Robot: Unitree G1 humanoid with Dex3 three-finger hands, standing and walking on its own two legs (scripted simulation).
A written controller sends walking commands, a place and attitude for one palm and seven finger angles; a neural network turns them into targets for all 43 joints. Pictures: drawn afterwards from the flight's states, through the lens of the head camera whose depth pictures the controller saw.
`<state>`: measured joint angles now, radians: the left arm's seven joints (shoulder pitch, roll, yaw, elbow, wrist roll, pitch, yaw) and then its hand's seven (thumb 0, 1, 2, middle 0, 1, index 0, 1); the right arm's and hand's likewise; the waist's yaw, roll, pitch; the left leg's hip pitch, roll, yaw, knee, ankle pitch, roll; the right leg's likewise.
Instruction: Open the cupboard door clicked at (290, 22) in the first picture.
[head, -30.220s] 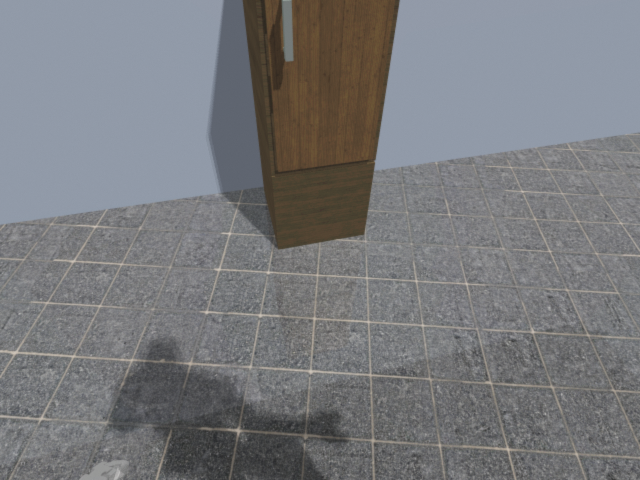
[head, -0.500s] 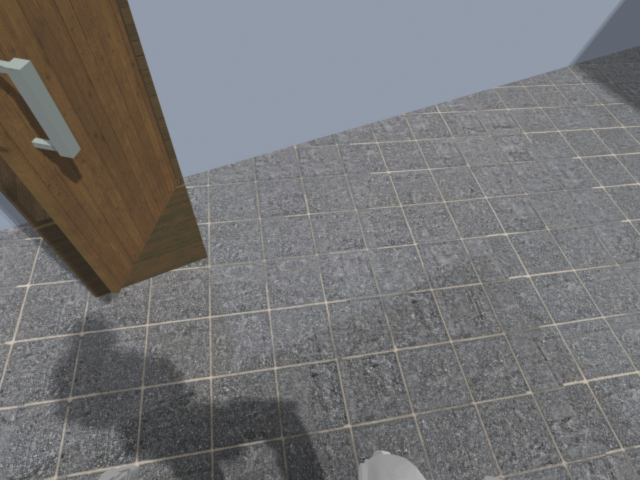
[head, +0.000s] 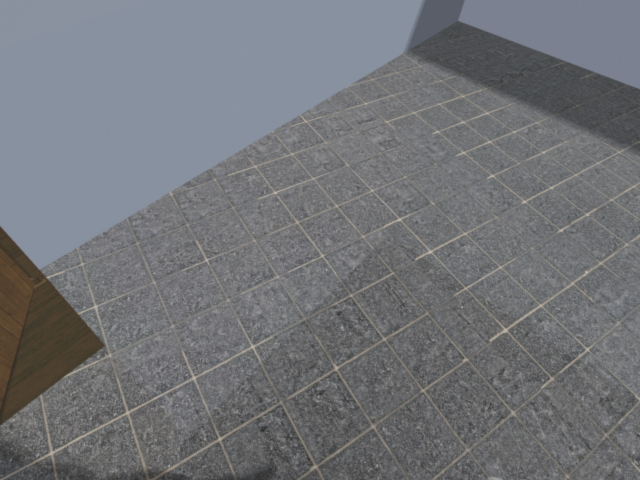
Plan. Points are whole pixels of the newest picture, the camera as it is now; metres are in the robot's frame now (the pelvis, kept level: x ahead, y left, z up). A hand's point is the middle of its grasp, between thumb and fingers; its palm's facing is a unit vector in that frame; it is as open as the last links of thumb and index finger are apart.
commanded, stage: walk to a spot facing it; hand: left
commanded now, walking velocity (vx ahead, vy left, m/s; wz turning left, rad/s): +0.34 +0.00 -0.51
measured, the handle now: out of the picture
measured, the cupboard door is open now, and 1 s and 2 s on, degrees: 53 53 53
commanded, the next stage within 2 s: turn to face it in 1.34 s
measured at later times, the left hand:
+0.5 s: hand (296, 325) +0.38 +0.06 -0.16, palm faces -0.28 -0.94 -0.20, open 7.4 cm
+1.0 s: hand (303, 359) +0.32 +0.04 -0.16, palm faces -0.16 -0.98 -0.14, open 7.4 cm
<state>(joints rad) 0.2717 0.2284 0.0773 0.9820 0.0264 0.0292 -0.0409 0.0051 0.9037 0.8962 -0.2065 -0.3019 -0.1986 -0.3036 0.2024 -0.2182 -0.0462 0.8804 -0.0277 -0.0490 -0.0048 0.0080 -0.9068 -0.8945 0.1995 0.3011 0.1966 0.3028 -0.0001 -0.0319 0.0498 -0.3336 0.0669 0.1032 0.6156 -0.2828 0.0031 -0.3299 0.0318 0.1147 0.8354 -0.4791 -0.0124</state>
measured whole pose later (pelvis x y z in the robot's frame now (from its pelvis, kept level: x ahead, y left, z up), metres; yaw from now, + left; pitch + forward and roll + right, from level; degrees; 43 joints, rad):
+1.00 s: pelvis +0.42 -0.13 +0.00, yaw -17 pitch +0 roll +1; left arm 0.53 0.12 0.03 1.19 0.03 -0.08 0.01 0.00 0.91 0.90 -0.20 -0.30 -0.20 -0.30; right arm 0.01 -0.15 -0.04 0.97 -0.01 -0.02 0.03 0.01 -0.91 -0.89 0.20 0.30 0.19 0.30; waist 0.07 -0.04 0.05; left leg -0.50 0.02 0.12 0.68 -0.23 0.02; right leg 0.13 0.06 -0.01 0.29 -0.41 -0.09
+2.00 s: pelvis +0.76 -0.27 -0.01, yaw -8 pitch +1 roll -1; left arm 0.15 0.24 0.09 0.96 0.03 0.04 0.01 -0.01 0.92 0.90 -0.20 -0.30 -0.20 -0.30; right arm 0.19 -0.21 -0.06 0.92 -0.02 0.00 -0.01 0.01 -0.92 -0.89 0.20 0.30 0.19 0.30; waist -0.03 -0.06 0.06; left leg -0.44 0.02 0.08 0.66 -0.24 0.04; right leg -0.45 -0.06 -0.07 1.16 -0.50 0.06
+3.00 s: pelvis +0.80 -0.38 +0.00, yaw +31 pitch +0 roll +1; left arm 0.21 0.22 0.06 0.86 0.03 0.02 0.01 0.00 0.91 0.90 -0.20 -0.30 -0.20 -0.30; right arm 0.16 -0.25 -0.10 0.92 -0.02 0.09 0.03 0.01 -0.91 -0.89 0.20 0.30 0.20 0.30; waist -0.01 0.02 0.08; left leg -0.53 -0.01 -0.02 1.09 -0.44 -0.04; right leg -0.29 -0.09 -0.11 0.60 -0.31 0.01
